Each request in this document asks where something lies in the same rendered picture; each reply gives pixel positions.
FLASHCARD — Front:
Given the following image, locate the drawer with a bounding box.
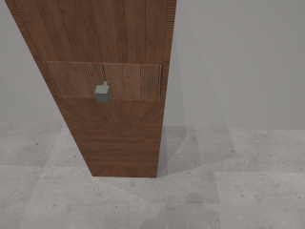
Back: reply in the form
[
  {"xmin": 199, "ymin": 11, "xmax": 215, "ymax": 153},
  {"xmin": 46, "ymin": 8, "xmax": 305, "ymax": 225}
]
[{"xmin": 43, "ymin": 60, "xmax": 162, "ymax": 100}]

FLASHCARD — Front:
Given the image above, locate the handle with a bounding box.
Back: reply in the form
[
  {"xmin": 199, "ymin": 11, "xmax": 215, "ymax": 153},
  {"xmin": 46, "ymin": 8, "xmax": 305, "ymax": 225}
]
[{"xmin": 94, "ymin": 81, "xmax": 111, "ymax": 103}]

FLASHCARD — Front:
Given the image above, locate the cabinet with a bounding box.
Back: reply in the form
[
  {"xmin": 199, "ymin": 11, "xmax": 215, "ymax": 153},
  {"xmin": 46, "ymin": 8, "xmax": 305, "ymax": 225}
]
[{"xmin": 5, "ymin": 0, "xmax": 177, "ymax": 178}]

